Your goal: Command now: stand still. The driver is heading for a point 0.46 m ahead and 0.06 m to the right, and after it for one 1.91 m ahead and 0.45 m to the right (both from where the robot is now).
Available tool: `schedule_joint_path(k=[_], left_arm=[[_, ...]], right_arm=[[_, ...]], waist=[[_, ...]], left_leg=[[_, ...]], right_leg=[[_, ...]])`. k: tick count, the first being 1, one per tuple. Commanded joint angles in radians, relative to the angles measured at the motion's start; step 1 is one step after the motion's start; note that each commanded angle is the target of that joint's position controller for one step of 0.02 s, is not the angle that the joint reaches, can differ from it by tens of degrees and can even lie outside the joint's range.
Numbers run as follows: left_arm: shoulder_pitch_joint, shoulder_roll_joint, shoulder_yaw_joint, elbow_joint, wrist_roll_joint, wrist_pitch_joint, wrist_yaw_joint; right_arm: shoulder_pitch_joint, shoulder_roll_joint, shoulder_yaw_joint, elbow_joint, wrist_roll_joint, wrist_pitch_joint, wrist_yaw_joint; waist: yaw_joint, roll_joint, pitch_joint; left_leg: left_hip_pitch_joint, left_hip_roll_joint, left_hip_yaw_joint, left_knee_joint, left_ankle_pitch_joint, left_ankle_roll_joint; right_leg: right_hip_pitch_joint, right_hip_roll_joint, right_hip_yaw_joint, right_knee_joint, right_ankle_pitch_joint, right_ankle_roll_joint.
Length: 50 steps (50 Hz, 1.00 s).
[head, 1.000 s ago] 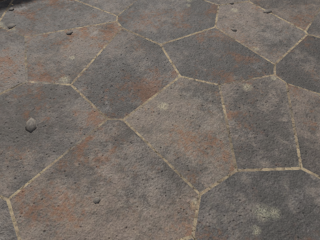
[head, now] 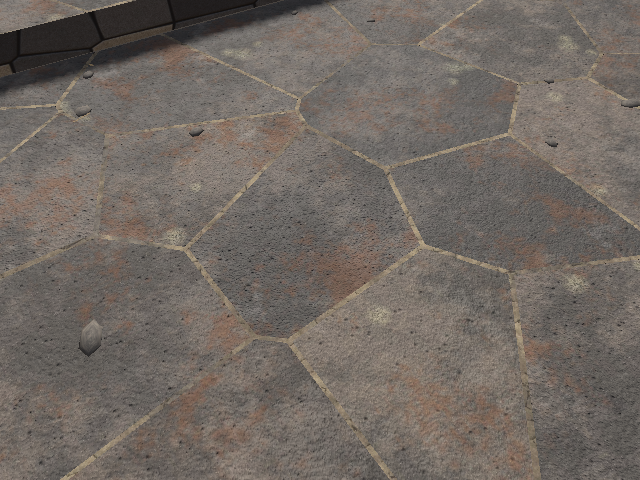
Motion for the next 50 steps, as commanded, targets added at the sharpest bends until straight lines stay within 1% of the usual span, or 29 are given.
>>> schedule_joint_path(k=[1,11,27,28,29,30,31,32,33,34,35,36,37,38,39,40,41,42,43,44,45,46,47,48,49,50], left_arm=[[0.004,0.099,0.019,-0.02,-0.002,-0.003,0.008],[0.002,0.094,0.02,0.03,-0.002,0.007,0.016],[0.043,0.073,0.013,0.086,-0.001,0.009,0.021],[0.063,0.063,0.011,0.098,-0.001,0.01,0.022],[0.07,0.072,0.015,0.101,-0.008,0.012,0.024],[0.072,0.081,0.019,0.099,-0.013,0.01,0.025],[0.062,0.083,0.02,0.09,-0.014,0.003,0.025],[0.05,0.07,0.017,0.078,-0.016,-0.01,0.022],[0.038,0.052,0.014,0.069,-0.018,-0.028,0.016],[0.023,0.032,0.01,0.058,-0.02,-0.045,0.008],[0.022,0.016,0.007,0.052,-0.024,-0.058,-0.002],[0.025,0.02,0.008,0.048,-0.028,-0.069,-0.01],[0.052,0.016,0.008,0.051,-0.033,-0.078,-0.016],[0.112,0.008,0.008,0.07,-0.038,-0.084,-0.018],[0.203,0.022,0.017,0.106,-0.036,-0.087,-0.017],[0.318,0.073,0.034,0.141,-0.026,-0.089,-0.015],[0.462,0.203,0.068,0.166,-0.028,-0.093,-0.02],[0.491,0.193,0.055,0.167,-0.008,-0.108,-0.031],[0.394,0.129,0.033,0.139,-0.003,-0.12,-0.031],[0.33,0.092,0.02,0.111,-0.005,-0.124,-0.035],[0.29,0.086,0.014,0.095,-0.008,-0.123,-0.039],[0.277,0.064,0.003,0.087,-0.007,-0.117,-0.04],[0.295,0.041,-0.005,0.089,-0.003,-0.108,-0.037],[0.323,0.041,-0.008,0.093,0.0,-0.101,-0.031],[0.341,0.053,-0.008,0.093,0.002,-0.095,-0.023],[0.345,0.07,-0.006,0.088,0.003,-0.091,-0.016]], right_arm=[[0.035,-0.11,-0.023,-0.015,0.0,-0.006,-0.004],[0.034,-0.098,-0.015,0.048,-0.001,-0.002,-0.007],[0.072,-0.075,0.003,0.12,-0.002,-0.002,-0.01],[0.096,-0.068,0.005,0.133,-0.001,-0.001,-0.01],[0.104,-0.082,-0.001,0.136,0.006,0.002,-0.013],[0.101,-0.103,-0.007,0.129,0.011,0.003,-0.015],[0.105,-0.11,-0.01,0.121,0.015,-0.001,-0.017],[0.122,-0.117,-0.013,0.118,0.02,-0.01,-0.016],[0.152,-0.131,-0.019,0.122,0.027,-0.023,-0.012],[0.185,-0.154,-0.028,0.13,0.03,-0.033,-0.008],[0.18,-0.177,-0.037,0.128,0.031,-0.041,-0.005],[0.161,-0.17,-0.037,0.118,0.031,-0.047,-0.001],[0.125,-0.16,-0.034,0.103,0.031,-0.051,0.002],[0.075,-0.154,-0.03,0.087,0.037,-0.052,0.007],[0.028,-0.145,-0.027,0.067,0.04,-0.051,0.01],[-0.01,-0.12,-0.02,0.046,0.035,-0.058,0.012],[-0.019,-0.061,-0.008,0.009,0.031,-0.075,0.011],[-0.045,-0.074,-0.011,-0.014,0.041,-0.093,0.01],[-0.042,-0.09,-0.015,-0.014,0.055,-0.103,0.019],[-0.025,-0.081,-0.012,0.0,0.053,-0.108,0.028],[-0.028,-0.089,-0.018,0.004,0.043,-0.112,0.03],[-0.044,-0.11,-0.029,0.001,0.034,-0.111,0.032],[-0.051,-0.109,-0.033,0.0,0.031,-0.107,0.038],[-0.06,-0.091,-0.031,-0.002,0.029,-0.101,0.043],[-0.085,-0.074,-0.027,-0.012,0.026,-0.094,0.046],[-0.131,-0.059,-0.021,-0.031,0.025,-0.09,0.048]], waist=[[0.0,0.003,-0.053],[0.001,0.008,-0.022],[0.001,0.002,0.015],[-0.001,0.005,-0.006],[-0.002,0.013,0.012],[-0.004,0.026,0.045],[-0.011,0.03,0.088],[-0.02,0.047,0.116],[-0.033,0.08,0.127],[-0.043,0.137,0.122],[-0.038,0.191,0.125],[-0.026,0.182,0.138],[0.002,0.172,0.144],[0.044,0.166,0.145],[0.085,0.132,0.135],[0.12,0.02,0.097],[0.148,-0.273,0.029],[0.14,-0.282,0.011],[0.084,-0.151,0.068],[0.057,-0.097,0.073],[0.039,-0.06,0.079],[0.031,-0.059,0.082],[0.03,-0.075,0.072],[0.032,-0.086,0.063],[0.035,-0.083,0.063],[0.04,-0.076,0.074]], left_leg=[[-0.027,0.031,-0.022,-0.086,0.323,0.03],[-0.031,0.021,-0.007,-0.121,0.255,0.025],[-0.057,0.011,0.007,-0.16,0.144,0.022],[-0.05,0.002,0.015,-0.167,0.036,0.027],[-0.07,-0.006,0.015,-0.166,-0.126,0.043],[-0.102,0.002,-0.005,-0.171,-0.287,0.067],[-0.133,0.023,-0.039,-0.19,-0.396,0.09],[-0.139,0.06,-0.093,-0.215,-0.445,0.115],[-0.11,0.111,-0.169,-0.25,-0.468,0.146],[-0.064,0.182,-0.273,-0.304,-0.493,0.184],[-0.054,0.256,-0.375,-0.349,-0.496,0.223],[-0.087,0.287,-0.415,-0.368,-0.469,0.24],[-0.117,0.28,-0.389,-0.356,-0.431,0.23],[-0.175,0.241,-0.319,-0.316,-0.383,0.199],[-0.245,0.172,-0.225,-0.241,-0.296,0.157],[-0.332,0.09,-0.105,-0.031,-0.11,0.108],[-0.509,-0.043,0.077,0.33,-0.056,0.038],[-0.626,-0.051,-0.01,0.57,-0.201,0.044],[-0.696,0.015,-0.061,0.696,-0.142,0.071],[-0.707,0.053,-0.056,0.72,-0.044,0.093],[-0.704,0.084,-0.043,0.676,0.041,0.102],[-0.671,0.106,-0.031,0.614,0.099,0.099],[-0.629,0.112,-0.011,0.567,0.129,0.09],[-0.611,0.11,0.01,0.526,0.153,0.076],[-0.609,0.105,0.028,0.48,0.177,0.061],[-0.606,0.1,0.039,0.408,0.206,0.047]], right_leg=[[0.087,-0.033,0.028,-0.051,0.277,-0.033],[0.092,-0.03,0.026,-0.075,0.226,-0.026],[0.077,-0.023,0.025,-0.108,0.136,-0.02],[0.083,-0.009,0.011,-0.107,0.026,-0.022],[0.058,0.012,-0.007,-0.086,-0.146,-0.031],[0.007,0.023,-0.013,-0.068,-0.307,-0.043],[-0.048,0.019,-0.004,-0.056,-0.393,-0.054],[-0.092,0.015,0.0,-0.032,-0.398,-0.06],[-0.137,0.015,-0.01,0.022,-0.341,-0.056],[-0.18,0.028,-0.045,0.111,-0.246,-0.047],[-0.196,0.023,-0.055,0.198,-0.165,-0.053],[-0.187,0.0,-0.033,0.226,-0.158,-0.072],[-0.143,-0.005,-0.034,0.185,-0.177,-0.091],[-0.031,0.002,-0.047,0.064,-0.178,-0.105],[0.123,0.019,-0.049,-0.044,-0.129,-0.104],[0.27,-0.053,0.087,-0.117,-0.099,-0.117],[0.429,-0.258,0.47,-0.293,-0.207,-0.227],[0.436,-0.395,0.764,-0.391,-0.239,-0.314],[0.403,-0.394,0.694,-0.369,-0.212,-0.298],[0.378,-0.344,0.56,-0.363,-0.168,-0.263],[0.355,-0.305,0.452,-0.374,-0.094,-0.231],[0.331,-0.27,0.357,-0.385,0.028,-0.201],[0.314,-0.237,0.281,-0.392,0.119,-0.182],[0.31,-0.219,0.232,-0.396,0.196,-0.179],[0.304,-0.209,0.196,-0.402,0.252,-0.182],[0.286,-0.204,0.17,-0.412,0.281,-0.185]])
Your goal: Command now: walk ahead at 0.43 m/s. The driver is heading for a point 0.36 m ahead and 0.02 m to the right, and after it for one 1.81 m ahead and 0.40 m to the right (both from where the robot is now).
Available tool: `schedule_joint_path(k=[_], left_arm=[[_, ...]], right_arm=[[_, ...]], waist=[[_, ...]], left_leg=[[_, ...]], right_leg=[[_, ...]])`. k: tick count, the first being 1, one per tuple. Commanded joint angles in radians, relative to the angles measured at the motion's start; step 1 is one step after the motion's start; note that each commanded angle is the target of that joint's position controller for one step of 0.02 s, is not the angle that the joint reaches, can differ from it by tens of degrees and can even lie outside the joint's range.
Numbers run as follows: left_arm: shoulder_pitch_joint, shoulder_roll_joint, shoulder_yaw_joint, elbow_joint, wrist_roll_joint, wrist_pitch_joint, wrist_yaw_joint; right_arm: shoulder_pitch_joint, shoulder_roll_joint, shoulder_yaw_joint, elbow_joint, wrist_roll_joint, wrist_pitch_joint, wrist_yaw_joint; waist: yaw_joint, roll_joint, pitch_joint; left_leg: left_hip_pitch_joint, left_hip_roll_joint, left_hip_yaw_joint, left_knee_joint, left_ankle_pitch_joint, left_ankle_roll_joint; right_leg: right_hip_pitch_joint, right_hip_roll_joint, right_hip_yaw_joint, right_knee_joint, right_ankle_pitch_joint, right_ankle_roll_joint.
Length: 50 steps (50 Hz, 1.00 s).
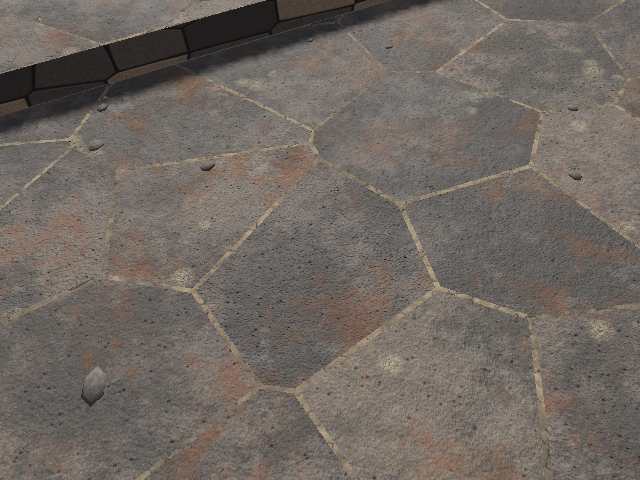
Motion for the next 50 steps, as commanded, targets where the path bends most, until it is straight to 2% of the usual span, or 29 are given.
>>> schedule_joint_path(k=[1,3,8,10,11,12,13,14,15,16,17,18,20,22,24,28,31,36,39,40,41,42,43,44,45,46,47,48,50], left_arm=[[0.03,0.139,0.014,-0.044,0.006,0.005,0.021],[0.036,0.166,0.019,-0.054,0.005,0.007,0.03],[0.073,0.183,0.036,-0.042,-0.018,0.008,0.032],[0.048,0.204,0.047,-0.05,-0.014,0.016,0.032],[0.035,0.214,0.051,-0.056,-0.009,0.023,0.031],[0.021,0.205,0.048,-0.065,-0.003,0.032,0.03],[0.012,0.181,0.035,-0.091,0.009,0.034,0.027],[0.141,0.019,-0.005,-0.104,0.002,0.011,0.015],[0.085,0.083,0.009,-0.097,-0.025,-0.022,0.007],[-0.021,0.151,0.028,-0.139,-0.051,-0.04,0.006],[-0.084,0.168,0.032,-0.155,-0.054,-0.045,0.014],[-0.108,0.166,0.042,-0.155,-0.042,-0.038,0.025],[-0.056,0.124,0.049,-0.142,-0.037,0.0,0.03],[-0.065,0.102,0.052,-0.152,-0.038,0.027,0.032],[-0.139,0.119,0.06,-0.184,-0.031,0.036,0.033],[-0.252,0.123,0.065,-0.227,-0.022,0.025,0.016],[-0.369,0.101,0.052,-0.27,-0.017,0.021,-0.004],[-0.503,0.089,0.037,-0.36,-0.02,0.021,-0.041],[-0.443,0.135,0.057,-0.389,-0.024,0.025,-0.06],[-0.338,0.174,0.078,-0.374,-0.026,0.027,-0.061],[-0.174,0.237,0.112,-0.337,-0.03,0.028,-0.052],[-0.028,0.342,0.147,-0.312,-0.026,0.04,-0.025],[-0.075,0.394,0.148,-0.341,-0.026,0.035,-0.023],[-0.034,0.315,0.123,-0.338,-0.011,0.032,-0.023],[-0.071,0.255,0.109,-0.339,-0.007,0.024,-0.018],[-0.147,0.222,0.099,-0.354,-0.012,0.017,-0.021],[-0.214,0.189,0.089,-0.374,-0.011,0.013,-0.02],[-0.249,0.174,0.081,-0.391,-0.004,0.013,-0.017],[-0.245,0.203,0.087,-0.397,-0.01,0.011,-0.009]], right_arm=[[-0.144,-0.003,0.008,-0.093,-0.007,-0.003,0.01],[-0.24,0.009,0.02,-0.129,-0.004,-0.003,0.016],[-0.335,-0.04,0.022,-0.181,0.005,-0.004,0.039],[-0.279,-0.08,0.006,-0.178,0.002,-0.01,0.044],[-0.189,-0.112,-0.011,-0.156,0.001,-0.01,0.041],[-0.017,-0.151,-0.036,-0.104,0.005,-0.006,0.035],[0.167,-0.212,-0.056,-0.062,-0.004,-0.001,0.025],[0.26,-0.29,-0.068,-0.035,-0.024,0.003,0.026],[0.235,-0.207,-0.042,-0.034,-0.019,0.003,0.029],[0.128,-0.158,-0.027,-0.045,-0.012,-0.004,0.029],[0.031,-0.119,-0.014,-0.071,-0.015,-0.012,0.03],[-0.027,-0.089,-0.007,-0.075,-0.028,-0.021,0.035],[-0.049,-0.046,0.005,-0.055,-0.042,-0.03,0.04],[-0.014,-0.062,0.001,-0.029,-0.042,-0.035,0.031],[0.012,-0.095,-0.006,-0.016,-0.046,-0.036,0.014],[0.053,-0.114,-0.006,-0.011,-0.048,-0.032,-0.012],[0.097,-0.129,-0.005,-0.007,-0.041,-0.025,-0.024],[0.19,-0.155,-0.015,0.014,-0.027,0.014,-0.029],[0.148,-0.196,-0.027,-0.016,-0.023,0.037,-0.037],[0.131,-0.208,-0.03,-0.028,-0.024,0.046,-0.042],[0.113,-0.206,-0.027,-0.041,-0.021,0.05,-0.044],[0.132,-0.171,-0.013,-0.072,-0.039,0.036,-0.041],[0.196,-0.038,0.026,-0.119,-0.043,-0.006,-0.02],[0.082,-0.132,0.007,-0.145,-0.005,-0.055,0.0],[0.011,-0.147,0.003,-0.173,0.023,-0.074,0.007],[-0.001,-0.137,0.004,-0.17,0.009,-0.077,0.001],[-0.002,-0.151,-0.009,-0.163,-0.014,-0.067,-0.008],[0.019,-0.151,-0.015,-0.163,-0.021,-0.049,-0.007],[0.028,-0.126,-0.015,-0.179,-0.036,-0.024,-0.009]], waist=[[0.002,-0.087,0.138],[0.019,-0.1,0.153],[0.006,-0.112,0.181],[-0.046,-0.131,0.119],[-0.097,-0.15,0.049],[-0.18,-0.149,-0.052],[-0.246,-0.082,-0.177],[-0.163,0.213,-0.357],[-0.186,0.193,-0.353],[-0.158,0.157,-0.172],[-0.124,0.05,-0.093],[-0.087,0.003,-0.044],[-0.03,0.049,-0.018],[-0.018,0.059,0.026],[-0.023,0.044,0.06],[-0.047,0.019,0.076],[-0.089,0.007,0.101],[-0.131,-0.003,0.135],[-0.066,0.063,0.059],[-0.005,0.083,-0.005],[0.083,0.066,-0.093],[0.118,-0.083,-0.205],[0.007,-0.281,-0.311],[0.076,-0.171,-0.346],[0.068,-0.135,-0.22],[0.013,-0.016,-0.12],[-0.025,0.003,-0.081],[-0.057,-0.004,-0.054],[-0.081,-0.014,-0.031]], left_leg=[[-0.193,0.025,0.002,-0.196,0.109,-0.03],[-0.109,-0.007,0.03,-0.352,0.189,-0.04],[-0.04,-0.025,0.019,-0.513,0.226,0.001],[0.066,-0.059,0.035,-0.533,0.178,0.034],[0.193,-0.093,0.058,-0.52,0.149,0.053],[0.409,-0.12,0.073,-0.523,0.141,0.081],[0.723,0.033,-0.108,-0.499,0.087,0.137],[1.031,0.301,-0.647,-0.653,-0.189,0.308],[1.002,0.307,-0.827,-0.806,-0.271,0.296],[0.858,0.276,-0.662,-0.813,-0.216,0.239],[0.683,0.249,-0.496,-0.827,-0.083,0.204],[0.535,0.215,-0.38,-0.851,0.023,0.177],[0.397,0.161,-0.234,-0.905,0.068,0.149],[0.336,0.15,-0.152,-0.951,0.092,0.155],[0.346,0.158,-0.106,-0.98,0.111,0.16],[0.425,0.146,-0.001,-0.983,0.201,0.13],[0.47,0.144,0.073,-0.993,0.227,0.109],[0.696,0.206,0.129,-0.889,0.377,0.097],[0.729,0.215,0.18,-0.699,0.857,0.064],[0.709,0.204,0.196,-0.546,0.996,0.049],[0.611,0.164,0.216,-0.323,0.952,0.016],[0.335,0.109,0.221,0.011,0.556,-0.029],[-0.082,-0.14,0.065,0.366,-0.325,-0.086],[-0.194,-0.094,-0.131,0.415,-0.319,-0.05],[-0.249,-0.045,-0.122,0.373,-0.246,-0.023],[-0.207,0.003,-0.115,0.263,-0.175,-0.018],[-0.13,0.035,-0.108,0.167,-0.141,-0.026],[-0.068,0.051,-0.11,0.128,-0.122,-0.036],[-0.029,0.052,-0.092,0.035,-0.099,-0.071]], right_leg=[[0.02,-0.228,0.173,-0.175,0.308,-0.132],[-0.043,-0.214,0.133,-0.202,0.29,-0.128],[0.048,-0.273,0.103,-0.192,0.353,-0.117],[0.116,-0.287,0.08,-0.086,0.625,-0.095],[0.126,-0.278,0.061,0.03,0.818,-0.08],[0.074,-0.237,0.029,0.229,0.911,-0.055],[-0.156,-0.192,0.009,0.532,0.675,-0.024],[-0.517,0.017,0.031,0.934,-0.049,0.04],[-0.629,0.016,0.182,1.089,-0.25,0.018],[-0.721,-0.041,0.161,1.126,-0.193,-0.002],[-0.679,-0.101,0.142,1.085,-0.092,-0.012],[-0.617,-0.139,0.131,1.021,-0.028,-0.014],[-0.506,-0.177,0.147,0.942,0.018,-0.022],[-0.518,-0.182,0.147,0.893,0.038,-0.018],[-0.607,-0.183,0.164,0.825,0.125,-0.005],[-0.691,-0.154,0.166,0.61,0.34,0.009],[-0.674,-0.142,0.086,0.462,0.422,0.01],[-0.758,-0.119,0.013,0.347,0.288,-0.019],[-0.58,-0.034,-0.08,0.336,0.131,-0.069],[-0.437,0.011,-0.102,0.33,0.101,-0.096],[-0.188,0.046,-0.084,0.255,0.165,-0.137],[0.132,-0.136,0.209,0.24,0.17,-0.209],[0.424,-0.374,0.83,0.069,0.046,-0.417],[0.453,-0.368,0.848,-0.007,0.04,-0.384],[0.359,-0.328,0.672,0.006,0.103,-0.332],[0.183,-0.278,0.537,-0.004,0.208,-0.293],[0.052,-0.241,0.45,-0.017,0.292,-0.266],[-0.041,-0.215,0.411,-0.044,0.331,-0.26],[-0.137,-0.198,0.374,-0.074,0.396,-0.27]])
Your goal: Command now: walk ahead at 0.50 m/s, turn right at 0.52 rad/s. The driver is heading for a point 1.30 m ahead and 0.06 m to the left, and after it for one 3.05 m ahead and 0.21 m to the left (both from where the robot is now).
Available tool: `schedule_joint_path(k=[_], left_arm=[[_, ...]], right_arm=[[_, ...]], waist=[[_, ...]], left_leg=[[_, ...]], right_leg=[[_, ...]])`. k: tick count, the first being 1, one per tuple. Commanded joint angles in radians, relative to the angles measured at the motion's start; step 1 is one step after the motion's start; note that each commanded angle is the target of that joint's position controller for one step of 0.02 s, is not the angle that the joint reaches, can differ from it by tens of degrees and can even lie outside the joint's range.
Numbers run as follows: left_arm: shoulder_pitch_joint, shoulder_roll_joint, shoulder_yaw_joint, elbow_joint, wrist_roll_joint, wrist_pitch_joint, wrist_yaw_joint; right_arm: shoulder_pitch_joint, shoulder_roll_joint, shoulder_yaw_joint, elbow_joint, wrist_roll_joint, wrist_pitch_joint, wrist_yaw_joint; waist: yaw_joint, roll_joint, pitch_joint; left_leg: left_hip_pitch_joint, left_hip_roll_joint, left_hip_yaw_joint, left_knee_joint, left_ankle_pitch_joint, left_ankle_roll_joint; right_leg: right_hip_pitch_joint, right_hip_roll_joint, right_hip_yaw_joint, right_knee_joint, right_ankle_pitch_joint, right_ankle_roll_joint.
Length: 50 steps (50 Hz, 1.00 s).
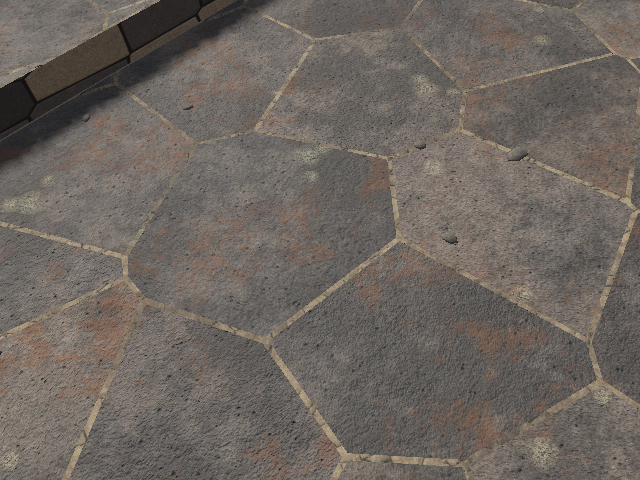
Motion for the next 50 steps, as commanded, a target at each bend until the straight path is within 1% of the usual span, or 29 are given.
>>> schedule_joint_path(k=[1,6,8,11,14,15,16,17,18,19,20,21,22,23,26,29,34,37,39,41,42,43,44,45,46,47,48,49,50], left_arm=[[-0.014,0.136,0.029,-0.081,-0.002,-0.021,0.018],[0.069,0.144,0.028,-0.054,-0.007,-0.016,0.038],[0.108,0.149,0.027,-0.036,-0.007,-0.017,0.035],[0.142,0.149,0.026,-0.014,-0.009,-0.015,0.034],[0.142,0.165,0.031,-0.006,-0.005,-0.002,0.043],[0.121,0.168,0.031,-0.011,-0.004,0.003,0.044],[0.107,0.15,0.022,-0.02,0.001,0.005,0.043],[0.101,0.114,0.004,-0.044,0.015,0.006,0.043],[0.263,0.027,-0.019,-0.04,-0.007,-0.012,0.036],[0.228,0.101,-0.011,-0.027,-0.019,-0.023,0.035],[0.115,0.156,0.003,-0.056,-0.03,-0.03,0.032],[0.045,0.149,-0.001,-0.074,-0.021,-0.032,0.035],[0.013,0.139,0.002,-0.084,-0.005,-0.033,0.036],[0.027,0.13,0.006,-0.084,0.001,-0.028,0.036],[0.057,0.085,-0.001,-0.079,0.0,-0.012,0.037],[-0.037,0.069,-0.009,-0.111,0.006,-0.01,0.039],[-0.189,0.044,-0.021,-0.145,-0.002,-0.022,0.024],[-0.273,0.049,-0.023,-0.177,-0.01,-0.029,0.007],[-0.302,0.06,-0.022,-0.197,-0.012,-0.036,-0.005],[-0.264,0.084,-0.013,-0.194,-0.01,-0.041,-0.012],[-0.189,0.107,-0.001,-0.175,-0.006,-0.042,-0.01],[-0.041,0.151,0.023,-0.129,-0.001,-0.041,-0.003],[0.15,0.222,0.044,-0.093,0.011,-0.038,0.008],[0.203,0.3,0.059,-0.071,0.014,-0.032,0.007],[0.218,0.202,0.035,-0.072,0.002,-0.027,0.007],[0.142,0.168,0.02,-0.079,0.0,-0.027,0.01],[0.074,0.15,0.012,-0.089,0.004,-0.025,0.01],[0.024,0.127,0.005,-0.092,0.01,-0.026,0.006],[-0.003,0.106,-0.002,-0.093,0.018,-0.031,0.003]], right_arm=[[0.04,-0.083,-0.027,-0.061,-0.018,0.015,-0.006],[-0.133,-0.037,-0.004,-0.105,-0.017,0.013,0.002],[-0.188,-0.043,-0.002,-0.123,-0.005,0.008,0.01],[-0.238,-0.076,-0.008,-0.15,-0.001,-0.001,0.022],[-0.198,-0.105,-0.017,-0.153,-0.001,-0.012,0.032],[-0.128,-0.121,-0.027,-0.135,-0.002,-0.015,0.031],[0.002,-0.156,-0.045,-0.098,-0.008,-0.017,0.027],[0.177,-0.209,-0.057,-0.074,-0.019,-0.016,0.023],[0.277,-0.273,-0.079,-0.033,-0.018,-0.004,0.03],[0.279,-0.177,-0.054,-0.031,0.01,0.001,0.035],[0.202,-0.131,-0.04,-0.048,0.011,0.005,0.031],[0.128,-0.117,-0.032,-0.067,-0.001,0.012,0.029],[0.089,-0.1,-0.025,-0.07,-0.01,0.014,0.031],[0.073,-0.084,-0.018,-0.071,-0.02,0.011,0.031],[0.089,-0.097,-0.021,-0.053,-0.009,0.006,0.03],[0.12,-0.134,-0.031,-0.036,-0.003,0.013,0.016],[0.192,-0.146,-0.03,-0.004,0.01,0.03,0.006],[0.243,-0.151,-0.03,0.021,0.013,0.043,0.006],[0.253,-0.16,-0.034,0.032,0.015,0.055,0.003],[0.237,-0.177,-0.039,0.035,0.016,0.065,-0.003],[0.214,-0.186,-0.041,0.031,0.018,0.069,-0.005],[0.204,-0.171,-0.035,0.025,0.015,0.072,-0.007],[0.196,-0.129,-0.016,-0.003,-0.006,0.068,-0.008],[0.325,-0.006,0.022,-0.017,-0.006,0.045,0.0],[0.278,-0.1,0.002,-0.001,0.013,0.024,0.008],[0.181,-0.151,-0.013,-0.035,0.034,0.013,0.014],[0.124,-0.142,-0.011,-0.048,0.03,0.01,0.011],[0.098,-0.132,-0.015,-0.052,0.013,0.014,0.008],[0.117,-0.122,-0.018,-0.048,0.008,0.026,0.008]], waist=[[-0.044,-0.016,-0.083],[0.033,-0.074,-0.05],[0.063,-0.093,-0.034],[0.075,-0.099,-0.013],[0.039,-0.124,-0.019],[-0.004,-0.128,-0.053],[-0.065,-0.111,-0.145],[-0.132,-0.026,-0.292],[-0.079,0.284,-0.415],[-0.112,0.224,-0.378],[-0.116,0.128,-0.219],[-0.09,0.036,-0.141],[-0.066,0.019,-0.079],[-0.036,0.046,-0.074],[-0.011,0.074,-0.072],[-0.028,0.048,-0.048],[-0.083,0.051,-0.016],[-0.11,0.053,0.011],[-0.104,0.061,0.021],[-0.066,0.078,-0.004],[-0.016,0.085,-0.05],[0.053,0.067,-0.145],[0.124,-0.021,-0.295],[0.062,-0.29,-0.42],[0.102,-0.228,-0.423],[0.094,-0.172,-0.261],[0.065,-0.094,-0.178],[0.035,-0.062,-0.115],[-0.002,-0.081,-0.1]], left_leg=[[-0.109,0.044,-0.013,-0.129,0.076,-0.039],[-0.037,-0.009,0.035,-0.527,0.441,-0.053],[-0.015,-0.027,0.039,-0.597,0.51,-0.042],[-0.075,-0.03,0.019,-0.662,0.439,-0.005],[-0.045,-0.045,0.028,-0.696,0.311,0.041],[0.054,-0.071,0.055,-0.722,0.295,0.062],[0.246,-0.067,0.056,-0.718,0.33,0.096],[0.527,0.088,-0.118,-0.687,0.352,0.163],[0.886,0.296,-0.569,-0.769,0.144,0.327],[0.89,0.3,-0.708,-0.871,-0.068,0.308],[0.759,0.267,-0.563,-0.888,-0.083,0.256],[0.616,0.228,-0.443,-0.904,0.011,0.228],[0.501,0.195,-0.371,-0.93,0.123,0.229],[0.439,0.165,-0.314,-0.95,0.204,0.219],[0.376,0.135,-0.208,-1.002,0.336,0.235],[0.382,0.131,-0.141,-1.036,0.414,0.236],[0.401,0.088,-0.038,-1.037,0.41,0.19],[0.475,0.126,-0.053,-1.007,0.4,0.189],[0.539,0.159,-0.068,-0.97,0.441,0.181],[0.578,0.174,-0.068,-0.906,0.567,0.161],[0.573,0.156,-0.044,-0.821,0.723,0.145],[0.522,0.107,-0.004,-0.655,0.812,0.12],[0.321,0.052,0.038,-0.365,0.59,0.083],[-0.091,-0.128,0.051,-0.008,-0.08,0.02],[-0.217,-0.099,-0.072,0.117,-0.232,0.027],[-0.282,-0.049,-0.057,0.137,-0.157,0.036],[-0.255,-0.002,-0.028,0.092,-0.066,0.035],[-0.217,0.024,-0.019,0.03,-0.013,0.027],[-0.154,0.049,-0.027,-0.008,0.024,0.023]], right_leg=[[0.106,-0.276,0.295,-0.217,0.3,-0.204],[0.057,-0.196,0.157,-0.22,0.241,-0.122],[0.078,-0.218,0.181,-0.223,0.156,-0.111],[0.21,-0.279,0.238,-0.168,0.154,-0.106],[0.313,-0.324,0.274,-0.097,0.288,-0.081],[0.318,-0.303,0.255,-0.025,0.437,-0.064],[0.283,-0.248,0.213,0.126,0.54,-0.04],[0.121,-0.178,0.158,0.404,0.347,-0.005],[-0.278,-0.018,0.093,0.764,-0.247,0.075],[-0.424,-0.047,0.183,0.875,-0.413,0.069],[-0.487,-0.099,0.168,0.896,-0.33,0.062],[-0.458,-0.152,0.121,0.854,-0.243,0.062],[-0.433,-0.181,0.104,0.79,-0.193,0.067],[-0.376,-0.21,0.104,0.743,-0.159,0.068],[-0.337,-0.23,0.073,0.643,-0.127,0.088],[-0.391,-0.243,0.056,0.488,0.005,0.115],[-0.33,-0.202,0.014,0.211,0.231,0.117],[-0.341,-0.183,0.006,0.137,0.219,0.105],[-0.351,-0.173,0.006,0.101,0.155,0.083],[-0.274,-0.151,-0.006,0.068,0.086,0.054],[-0.153,-0.122,-0.033,0.041,0.083,0.033],[0.063,-0.109,-0.044,0.031,0.112,0.001],[0.378,-0.273,0.131,0.079,0.167,-0.067],[0.721,-0.502,0.595,-0.004,-0.002,-0.229],[0.717,-0.503,0.71,-0.09,-0.13,-0.223],[0.586,-0.466,0.561,-0.113,-0.107,-0.177],[0.44,-0.423,0.444,-0.135,-0.02,-0.152],[0.315,-0.387,0.367,-0.169,0.063,-0.141],[0.235,-0.359,0.314,-0.201,0.109,-0.132]])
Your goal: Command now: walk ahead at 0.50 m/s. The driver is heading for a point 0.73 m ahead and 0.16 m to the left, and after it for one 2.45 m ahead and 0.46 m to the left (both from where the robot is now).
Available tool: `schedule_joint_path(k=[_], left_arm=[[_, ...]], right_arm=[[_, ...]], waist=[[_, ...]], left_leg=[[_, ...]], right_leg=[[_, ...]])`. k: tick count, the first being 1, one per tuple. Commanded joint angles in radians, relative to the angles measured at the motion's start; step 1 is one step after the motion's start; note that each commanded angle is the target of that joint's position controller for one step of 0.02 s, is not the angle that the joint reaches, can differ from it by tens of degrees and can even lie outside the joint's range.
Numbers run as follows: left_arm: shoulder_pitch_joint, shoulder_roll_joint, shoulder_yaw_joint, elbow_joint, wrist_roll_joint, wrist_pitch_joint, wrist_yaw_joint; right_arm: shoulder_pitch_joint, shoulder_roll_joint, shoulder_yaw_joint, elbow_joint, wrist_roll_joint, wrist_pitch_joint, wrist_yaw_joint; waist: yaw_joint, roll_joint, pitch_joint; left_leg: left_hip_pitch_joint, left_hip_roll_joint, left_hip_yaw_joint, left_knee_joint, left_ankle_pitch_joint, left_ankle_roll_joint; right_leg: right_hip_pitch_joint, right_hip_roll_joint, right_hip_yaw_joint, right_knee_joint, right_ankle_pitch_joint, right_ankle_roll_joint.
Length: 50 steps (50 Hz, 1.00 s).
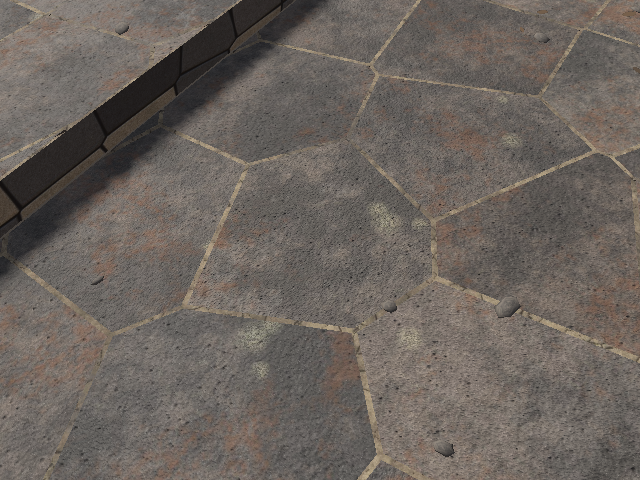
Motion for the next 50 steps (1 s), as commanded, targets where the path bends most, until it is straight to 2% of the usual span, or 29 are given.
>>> schedule_joint_path(k=[1,3,6,10,14,17,18,19,20,21,22,23,24,25,26,27,29,32,37,41,42,45,46,47,48,49,50], left_arm=[[0.057,0.101,0.027,-0.027,0.007,-0.013,-0.002],[0.063,0.118,0.033,-0.01,-0.001,-0.026,-0.002],[0.099,0.146,0.041,0.019,-0.002,-0.024,0.012],[0.151,0.166,0.043,0.052,-0.01,-0.014,0.023],[0.221,0.18,0.047,0.097,-0.019,0.001,0.025],[0.22,0.194,0.053,0.116,-0.023,0.016,0.032],[0.209,0.2,0.055,0.118,-0.023,0.022,0.034],[0.187,0.202,0.054,0.116,-0.024,0.027,0.036],[0.19,0.173,0.042,0.112,-0.017,0.031,0.039],[0.206,0.118,0.018,0.084,0.011,0.028,0.042],[0.326,0.017,-0.008,0.081,-0.004,0.004,0.032],[0.252,0.132,0.015,0.091,-0.024,-0.014,0.026],[0.159,0.167,0.026,0.064,-0.041,-0.024,0.022],[0.115,0.154,0.024,0.058,-0.035,-0.025,0.027],[0.093,0.146,0.028,0.055,-0.019,-0.02,0.031],[0.114,0.133,0.03,0.059,-0.016,-0.009,0.031],[0.135,0.099,0.025,0.067,-0.014,0.011,0.033],[0.051,0.089,0.023,0.038,-0.003,0.02,0.037],[-0.104,0.057,0.01,0.003,-0.007,0.007,0.021],[-0.224,0.06,0.004,-0.04,-0.016,-0.003,0.001],[-0.242,0.065,0.005,-0.052,-0.017,-0.007,-0.005],[-0.185,0.107,0.019,-0.046,-0.015,-0.022,-0.014],[-0.095,0.132,0.033,-0.021,-0.013,-0.026,-0.01],[0.065,0.184,0.059,0.026,-0.006,-0.028,0.0],[0.246,0.263,0.078,0.05,0.009,-0.025,0.012],[0.246,0.301,0.083,0.064,0.017,-0.015,0.008],[0.207,0.196,0.056,0.039,0.013,-0.014,0.01]], right_arm=[[-0.012,-0.088,-0.027,-0.079,-0.006,-0.005,-0.003],[-0.012,-0.06,-0.022,-0.08,-0.011,0.014,-0.007],[-0.111,-0.05,-0.019,-0.112,-0.021,0.018,-0.009],[-0.243,-0.029,-0.01,-0.144,-0.016,0.007,0.003],[-0.35,-0.036,-0.007,-0.185,-0.005,-0.002,0.021],[-0.35,-0.061,-0.013,-0.201,-0.004,-0.01,0.036],[-0.314,-0.075,-0.019,-0.194,-0.005,-0.013,0.037],[-0.227,-0.097,-0.033,-0.169,-0.009,-0.015,0.034],[-0.068,-0.147,-0.059,-0.12,-0.013,-0.015,0.025],[0.109,-0.23,-0.08,-0.092,-0.022,-0.01,0.015],[0.128,-0.273,-0.086,-0.074,-0.023,-0.005,0.023],[0.106,-0.174,-0.061,-0.088,-0.008,-0.006,0.025],[0.039,-0.138,-0.049,-0.1,-0.009,-0.007,0.021],[-0.029,-0.122,-0.043,-0.112,-0.017,-0.006,0.021],[-0.073,-0.095,-0.037,-0.117,-0.024,-0.007,0.023],[-0.092,-0.078,-0.031,-0.118,-0.034,-0.011,0.023],[-0.089,-0.081,-0.034,-0.107,-0.028,-0.021,0.023],[-0.053,-0.115,-0.044,-0.082,-0.024,-0.023,0.01],[0.014,-0.131,-0.045,-0.047,-0.013,-0.01,-0.007],[0.092,-0.139,-0.049,-0.006,-0.004,0.007,-0.009],[0.101,-0.141,-0.05,0.002,-0.001,0.014,-0.011],[0.078,-0.165,-0.06,0.004,0.004,0.028,-0.019],[0.051,-0.169,-0.061,-0.001,0.005,0.031,-0.021],[0.047,-0.138,-0.049,-0.009,-0.002,0.032,-0.021],[0.055,-0.07,-0.024,-0.04,-0.029,0.03,-0.02],[0.19,0.029,0.0,-0.045,-0.007,0.011,-0.017],[0.132,-0.097,-0.029,-0.028,0.012,0.004,-0.019]], waist=[[0.01,-0.106,-0.069],[-0.007,-0.102,-0.048],[0.01,-0.08,-0.009],[0.057,-0.08,0.019],[0.095,-0.084,0.043],[0.072,-0.103,0.037],[0.048,-0.114,0.017],[-0.005,-0.112,-0.032],[-0.069,-0.086,-0.138],[-0.118,0.065,-0.294],[-0.045,0.323,-0.384],[-0.087,0.183,-0.319],[-0.078,0.126,-0.19],[-0.048,0.043,-0.123],[-0.022,0.031,-0.07],[0.009,0.059,-0.064],[0.03,0.062,-0.055],[0.022,0.029,-0.015],[-0.03,0.031,0.022],[-0.071,0.028,0.058],[-0.068,0.031,0.064],[-0.013,0.061,0.032],[0.043,0.063,-0.017],[0.111,0.044,-0.131],[0.167,-0.09,-0.303],[0.087,-0.368,-0.41],[0.12,-0.234,-0.339]], left_leg=[[-0.243,0.103,-0.046,-0.012,0.092,-0.008],[-0.235,0.11,-0.035,-0.071,0.127,-0.025],[-0.295,0.117,-0.031,-0.227,0.276,-0.047],[-0.253,0.08,0.001,-0.469,0.466,-0.044],[-0.256,0.053,0.011,-0.584,0.453,-0.028],[-0.225,0.037,0.014,-0.637,0.351,0.011],[-0.163,0.02,0.031,-0.65,0.32,0.025],[-0.033,-0.012,0.063,-0.68,0.316,0.046],[0.199,-0.008,0.057,-0.668,0.34,0.078],[0.495,0.199,-0.187,-0.645,0.387,0.146],[0.763,0.361,-0.651,-0.79,0.157,0.296],[0.722,0.335,-0.655,-0.845,0.02,0.263],[0.597,0.305,-0.51,-0.86,0.046,0.221],[0.462,0.268,-0.409,-0.882,0.141,0.202],[0.353,0.234,-0.335,-0.912,0.225,0.197],[0.288,0.212,-0.287,-0.94,0.278,0.192],[0.231,0.196,-0.222,-0.986,0.345,0.205],[0.232,0.194,-0.156,-1.026,0.427,0.215],[0.258,0.146,-0.044,-1.04,0.43,0.17],[0.351,0.186,-0.057,-1.002,0.414,0.168],[0.379,0.201,-0.073,-0.98,0.428,0.165],[0.419,0.224,-0.116,-0.888,0.537,0.142],[0.4,0.196,-0.099,-0.794,0.663,0.124],[0.316,0.136,-0.063,-0.61,0.688,0.092],[0.105,0.051,-0.008,-0.282,0.385,0.049],[-0.236,-0.096,-0.022,0.011,-0.2,-0.005],[-0.305,-0.046,-0.123,0.115,-0.208,-0.011]], right_leg=[[0.25,-0.267,0.333,-0.281,0.122,-0.19],[0.193,-0.259,0.273,-0.323,0.164,-0.203],[0.191,-0.247,0.21,-0.357,0.179,-0.198],[0.208,-0.212,0.127,-0.36,0.166,-0.155],[0.311,-0.254,0.133,-0.318,0.146,-0.146],[0.395,-0.295,0.151,-0.252,0.217,-0.122],[0.407,-0.294,0.147,-0.21,0.303,-0.11],[0.399,-0.265,0.117,-0.108,0.455,-0.09],[0.329,-0.208,0.072,0.083,0.502,-0.06],[0.119,-0.136,0.014,0.423,0.196,-0.018],[-0.261,0.035,0.07,0.707,-0.413,0.032],[-0.377,-0.024,0.173,0.81,-0.426,0.022],[-0.427,-0.072,0.15,0.808,-0.329,0.007],[-0.388,-0.12,0.124,0.764,-0.237,0.009],[-0.35,-0.148,0.119,0.705,-0.182,0.015],[-0.288,-0.17,0.127,0.675,-0.143,0.018],[-0.25,-0.178,0.117,0.624,-0.112,0.032],[-0.324,-0.186,0.111,0.494,0.008,0.061],[-0.292,-0.148,0.071,0.203,0.242,0.065],[-0.293,-0.119,0.061,0.085,0.228,0.053],[-0.295,-0.113,0.068,0.061,0.199,0.046],[-0.175,-0.083,0.065,0.005,0.101,0.018],[-0.035,-0.056,0.041,-0.026,0.096,0.0],[0.216,-0.072,0.049,-0.006,0.121,-0.032],[0.528,-0.279,0.265,0.031,0.133,-0.093],[0.772,-0.475,0.682,-0.092,0.039,-0.229],[0.692,-0.445,0.652,-0.128,0.078,-0.197]])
